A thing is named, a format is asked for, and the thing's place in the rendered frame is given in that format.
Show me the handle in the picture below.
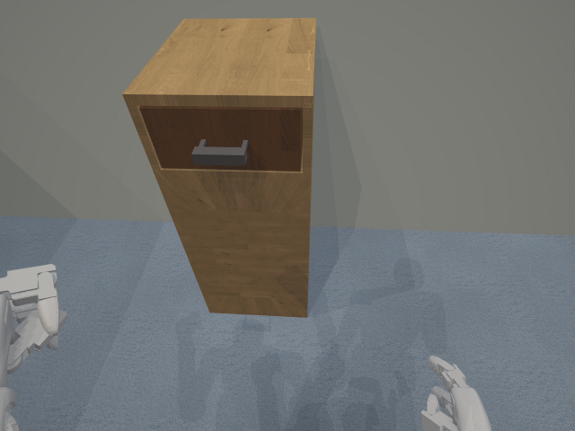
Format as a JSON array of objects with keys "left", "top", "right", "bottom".
[{"left": 191, "top": 139, "right": 248, "bottom": 166}]

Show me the drawer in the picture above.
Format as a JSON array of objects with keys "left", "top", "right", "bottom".
[{"left": 140, "top": 106, "right": 303, "bottom": 172}]

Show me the left robot hand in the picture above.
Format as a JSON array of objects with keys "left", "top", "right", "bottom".
[{"left": 0, "top": 264, "right": 67, "bottom": 387}]

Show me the right robot hand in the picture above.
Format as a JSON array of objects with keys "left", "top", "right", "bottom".
[{"left": 421, "top": 356, "right": 491, "bottom": 431}]

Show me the robot left forearm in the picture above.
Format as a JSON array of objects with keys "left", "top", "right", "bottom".
[{"left": 0, "top": 387, "right": 22, "bottom": 431}]

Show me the cabinet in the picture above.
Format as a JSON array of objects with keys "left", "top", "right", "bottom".
[{"left": 122, "top": 18, "right": 316, "bottom": 318}]

